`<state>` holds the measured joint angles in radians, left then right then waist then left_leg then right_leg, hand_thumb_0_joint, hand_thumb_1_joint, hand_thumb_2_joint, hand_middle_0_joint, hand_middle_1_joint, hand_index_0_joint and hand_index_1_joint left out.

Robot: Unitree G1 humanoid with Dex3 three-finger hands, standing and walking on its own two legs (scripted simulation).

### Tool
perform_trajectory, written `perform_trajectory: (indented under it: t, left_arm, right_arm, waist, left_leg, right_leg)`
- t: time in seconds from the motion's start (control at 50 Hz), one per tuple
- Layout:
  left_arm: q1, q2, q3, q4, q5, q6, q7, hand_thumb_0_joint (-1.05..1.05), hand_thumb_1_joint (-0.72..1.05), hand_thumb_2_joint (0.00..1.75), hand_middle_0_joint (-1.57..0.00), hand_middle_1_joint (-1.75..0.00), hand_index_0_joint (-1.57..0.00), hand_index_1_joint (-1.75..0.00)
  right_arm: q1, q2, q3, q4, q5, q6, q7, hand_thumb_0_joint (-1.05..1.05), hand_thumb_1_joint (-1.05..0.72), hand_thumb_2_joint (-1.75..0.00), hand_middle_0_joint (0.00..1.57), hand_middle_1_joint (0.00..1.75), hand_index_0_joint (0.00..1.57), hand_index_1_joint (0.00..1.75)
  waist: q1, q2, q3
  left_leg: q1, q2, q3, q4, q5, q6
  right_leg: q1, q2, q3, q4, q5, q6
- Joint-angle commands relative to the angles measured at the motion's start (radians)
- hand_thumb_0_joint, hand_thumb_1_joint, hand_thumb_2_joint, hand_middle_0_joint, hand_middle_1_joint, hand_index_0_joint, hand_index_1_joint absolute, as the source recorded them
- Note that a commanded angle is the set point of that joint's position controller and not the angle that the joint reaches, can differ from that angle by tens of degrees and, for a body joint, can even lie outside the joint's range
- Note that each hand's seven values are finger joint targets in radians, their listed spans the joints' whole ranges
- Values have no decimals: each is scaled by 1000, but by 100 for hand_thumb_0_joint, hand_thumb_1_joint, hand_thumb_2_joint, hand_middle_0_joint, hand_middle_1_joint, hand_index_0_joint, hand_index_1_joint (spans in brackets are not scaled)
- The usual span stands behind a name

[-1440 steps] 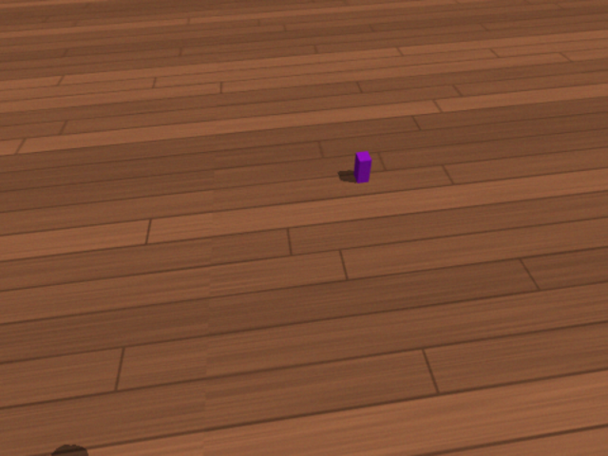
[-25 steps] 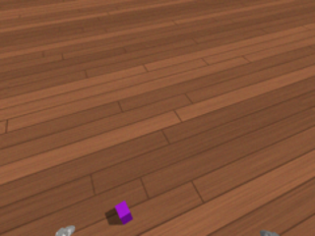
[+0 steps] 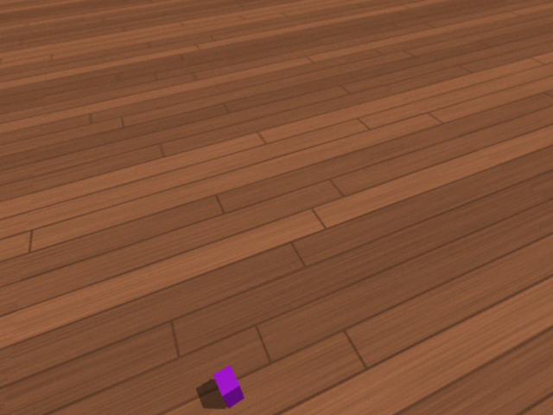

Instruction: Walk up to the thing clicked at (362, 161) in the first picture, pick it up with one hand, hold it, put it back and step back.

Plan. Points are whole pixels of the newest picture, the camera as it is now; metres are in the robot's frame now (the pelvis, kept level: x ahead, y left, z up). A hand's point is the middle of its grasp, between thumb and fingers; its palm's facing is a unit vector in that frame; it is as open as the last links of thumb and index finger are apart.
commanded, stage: stand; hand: left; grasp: from the side
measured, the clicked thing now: (229, 387) +0.37 +0.21 -0.71
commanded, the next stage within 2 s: step back in 1.38 s
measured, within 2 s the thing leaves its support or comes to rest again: neither
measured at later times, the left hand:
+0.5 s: hand out of the picture +0.07 +0.24 -0.16, palm faces -0.03 -0.94 -0.34, open 7.4 cm
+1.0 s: hand out of the picture +0.11 +0.24 -0.15, palm faces -0.03 -0.94 -0.34, open 7.4 cm
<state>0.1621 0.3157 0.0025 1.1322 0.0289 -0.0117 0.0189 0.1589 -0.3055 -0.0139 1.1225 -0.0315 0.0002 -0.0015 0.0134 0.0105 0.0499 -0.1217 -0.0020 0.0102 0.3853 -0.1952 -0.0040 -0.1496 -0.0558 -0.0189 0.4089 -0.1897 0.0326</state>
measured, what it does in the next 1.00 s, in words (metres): stands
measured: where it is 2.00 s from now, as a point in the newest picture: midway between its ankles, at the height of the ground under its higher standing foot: outside the picture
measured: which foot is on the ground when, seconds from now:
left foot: down 0.00-1.00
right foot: down 0.00-1.00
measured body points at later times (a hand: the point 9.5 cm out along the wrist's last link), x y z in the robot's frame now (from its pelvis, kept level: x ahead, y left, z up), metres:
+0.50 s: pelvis +0.01 +0.00 +0.00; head +0.01 -0.01 +0.45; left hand +0.07 +0.29 -0.13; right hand +0.06 -0.30 -0.14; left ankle +0.01 +0.12 -0.74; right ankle +0.02 -0.14 -0.74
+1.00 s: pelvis +0.03 +0.00 +0.00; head +0.04 -0.01 +0.45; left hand +0.11 +0.29 -0.13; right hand +0.09 -0.30 -0.14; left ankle +0.01 +0.12 -0.74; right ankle +0.02 -0.14 -0.74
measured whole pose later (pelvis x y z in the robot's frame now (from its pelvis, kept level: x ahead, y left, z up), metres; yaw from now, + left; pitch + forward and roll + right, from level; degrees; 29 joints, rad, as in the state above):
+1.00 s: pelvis +0.03 +0.00 +0.00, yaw -1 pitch -2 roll +0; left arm 0.09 0.33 0.00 1.17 0.01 -0.01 0.01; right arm 0.11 -0.34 0.00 1.16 -0.02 -0.01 0.00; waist 0.00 0.01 0.05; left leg -0.08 0.01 0.03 0.31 -0.20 -0.01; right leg -0.12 -0.04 -0.01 0.34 -0.19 0.03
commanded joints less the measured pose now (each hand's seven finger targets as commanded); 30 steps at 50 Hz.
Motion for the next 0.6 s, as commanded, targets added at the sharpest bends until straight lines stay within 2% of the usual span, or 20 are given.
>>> perform_trajectory:
  t: [0.0,0.04,0.1,0.14,0.2,0.26,0.28,0.32,0.36,0.38,0.4,0.44,0.48,0.58]
  left_arm:
    - [-49,199,35,-44,-3,-19,11,0,90,90,-20,-30,-20,-30]
    - [-47,193,32,-41,-4,-20,9,0,90,90,-20,-30,-20,-30]
    - [-57,205,34,-37,-6,-22,10,0,90,90,-20,-30,-20,-30]
    - [-67,211,35,-34,-6,-21,9,0,90,90,-20,-30,-20,-30]
    - [-66,207,32,-31,-5,-18,7,0,90,90,-20,-30,-20,-30]
    - [-73,209,33,-33,-8,-23,7,0,90,90,-20,-30,-20,-30]
    - [-73,208,31,-32,-8,-25,6,0,90,90,-20,-30,-20,-30]
    - [-73,212,32,-26,-7,-23,8,0,90,90,-20,-30,-20,-30]
    - [-75,213,30,-26,-11,-22,5,0,90,90,-20,-30,-20,-30]
    - [-84,208,30,-26,-11,-21,6,0,90,90,-20,-30,-20,-30]
    - [-77,209,29,-24,-12,-21,4,0,90,90,-20,-30,-20,-30]
    - [-79,212,30,-21,-10,-19,4,0,90,90,-20,-30,-20,-30]
    - [-87,213,31,-21,-12,-18,2,0,90,90,-20,-30,-20,-30]
    - [-90,210,30,-20,-12,-23,2,0,90,90,-20,-30,-20,-30]
  right_arm:
    - [-33,-199,-44,-50,5,-20,-16,0,-90,-90,20,30,20,30]
    - [-35,-194,-39,-44,6,-20,-13,0,-90,-90,20,30,20,30]
    - [-43,-197,-38,-42,7,-21,-14,0,-90,-90,20,30,20,30]
    - [-40,-201,-36,-37,7,-20,-13,0,-90,-90,20,30,20,30]
    - [-46,-208,-36,-35,7,-17,-12,0,-90,-90,20,30,20,30]
    - [-46,-211,-34,-33,10,-22,-13,0,-90,-90,20,30,20,30]
    - [-46,-210,-31,-31,9,-24,-12,0,-90,-90,20,30,20,30]
    - [-52,-214,-32,-30,11,-21,-12,0,-90,-90,20,30,20,30]
    - [-53,-217,-29,-25,12,-23,-13,0,-90,-90,20,30,20,30]
    - [-52,-222,-29,-24,11,-23,-15,0,-90,-90,20,30,20,30]
    - [-55,-218,-26,-23,13,-24,-12,0,-90,-90,20,30,20,30]
    - [-62,-225,-29,-23,15,-24,-14,0,-90,-90,20,30,20,30]
    - [-56,-224,-27,-20,14,-24,-13,0,-90,-90,20,30,20,30]
    - [-65,-229,-28,-22,14,-25,-12,0,-90,-90,20,30,20,30]
  waist:
    - [-9,-27,-7]
    - [-8,-10,8]
    - [-9,-11,-30]
    - [-10,-23,4]
    - [-10,-4,6]
    - [-13,-1,-51]
    - [-10,-5,-52]
    - [-11,-16,-46]
    - [-9,-9,-43]
    - [-14,5,-53]
    - [-7,-3,-42]
    - [-9,-14,-44]
    - [-13,-12,-29]
    - [-12,-25,-54]
  left_leg:
    - [-43,100,-93,-114,-39,19]
    - [-55,96,-89,-115,-48,17]
    - [-40,102,-88,-115,-16,18]
    - [-62,95,-83,-119,-42,16]
    - [-77,99,-85,-119,-76,19]
    - [-33,110,-83,-108,21,20]
    - [-41,108,-82,-110,31,19]
    - [-32,110,-82,-110,23,21]
    - [-23,115,-81,-116,38,19]
    - [-28,117,-79,-115,49,21]
    - [-41,112,-80,-123,33,17]
    - [-20,118,-83,-125,42,18]
    - [-34,112,-77,-131,1,15]
    - [-10,123,-76,-118,75,20]
  right_leg:
    - [-17,-64,86,-113,-47,-44]
    - [-19,-60,83,-122,-46,-40]
    - [6,-66,87,-116,0,-42]
    - [-8,-64,94,-129,-53,-40]
    - [-11,-63,94,-130,-87,-43]
    - [24,-74,100,-120,33,-47]
    - [36,-72,94,-116,45,-44]
    - [21,-70,91,-123,21,-43]
    - [19,-71,92,-121,42,-46]
    - [41,-76,96,-117,84,-47]
    - [38,-68,87,-118,55,-43]
    - [24,-68,89,-121,50,-44]
    - [13,-63,89,-125,20,-41]
    - [38,-74,93,-121,92,-44]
